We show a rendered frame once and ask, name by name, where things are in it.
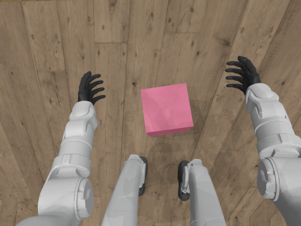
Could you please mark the robot right hand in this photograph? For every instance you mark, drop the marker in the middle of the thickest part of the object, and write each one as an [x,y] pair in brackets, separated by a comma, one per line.
[249,75]

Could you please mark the right robot foot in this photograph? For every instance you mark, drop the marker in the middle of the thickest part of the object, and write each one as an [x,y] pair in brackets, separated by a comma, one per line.
[184,196]

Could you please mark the robot left hand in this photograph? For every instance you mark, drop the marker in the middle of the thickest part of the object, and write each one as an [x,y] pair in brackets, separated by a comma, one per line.
[85,93]

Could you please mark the right robot forearm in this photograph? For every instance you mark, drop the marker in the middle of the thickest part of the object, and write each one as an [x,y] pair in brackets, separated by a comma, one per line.
[271,124]

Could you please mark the left robot shin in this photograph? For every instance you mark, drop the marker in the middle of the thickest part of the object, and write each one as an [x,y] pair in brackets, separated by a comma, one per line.
[134,156]

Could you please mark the right robot upper arm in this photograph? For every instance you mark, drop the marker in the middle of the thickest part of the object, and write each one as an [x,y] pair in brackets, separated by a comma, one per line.
[279,179]

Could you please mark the left robot upper arm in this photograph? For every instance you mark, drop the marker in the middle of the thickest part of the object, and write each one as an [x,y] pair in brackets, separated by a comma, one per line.
[63,202]

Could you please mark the carton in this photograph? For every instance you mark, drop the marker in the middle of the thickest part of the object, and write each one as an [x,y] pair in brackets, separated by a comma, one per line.
[166,109]

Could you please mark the left robot forearm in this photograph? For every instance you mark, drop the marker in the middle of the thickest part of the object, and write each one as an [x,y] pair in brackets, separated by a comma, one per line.
[76,146]

